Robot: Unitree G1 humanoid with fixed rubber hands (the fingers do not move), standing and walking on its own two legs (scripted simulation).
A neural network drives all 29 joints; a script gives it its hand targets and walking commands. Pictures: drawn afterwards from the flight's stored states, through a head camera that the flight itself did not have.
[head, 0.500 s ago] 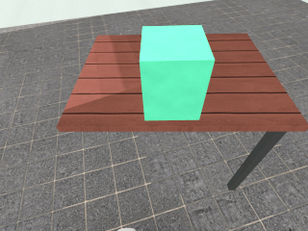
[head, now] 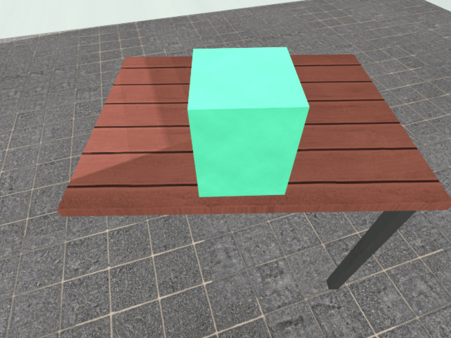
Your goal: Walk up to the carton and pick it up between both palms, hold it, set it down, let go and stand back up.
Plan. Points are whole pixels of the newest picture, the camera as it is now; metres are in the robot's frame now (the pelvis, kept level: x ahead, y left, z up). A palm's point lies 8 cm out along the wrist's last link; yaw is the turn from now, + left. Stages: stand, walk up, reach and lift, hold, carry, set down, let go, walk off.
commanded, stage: walk up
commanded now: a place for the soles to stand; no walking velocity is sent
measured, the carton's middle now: (241, 125) +0.53 -0.02 +0.08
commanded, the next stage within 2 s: none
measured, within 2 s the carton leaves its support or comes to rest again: neither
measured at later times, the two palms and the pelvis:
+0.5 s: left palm out of the picture +0.00 +0.25 -0.13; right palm out of the picture +0.00 -0.26 -0.13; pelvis -0.01 +0.00 +0.00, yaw +0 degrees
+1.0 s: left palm out of the picture +0.04 +0.17 -0.12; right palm out of the picture +0.01 -0.36 -0.15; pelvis +0.03 -0.09 -0.01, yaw +5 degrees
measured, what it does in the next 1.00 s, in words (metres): steps on the spot: right foot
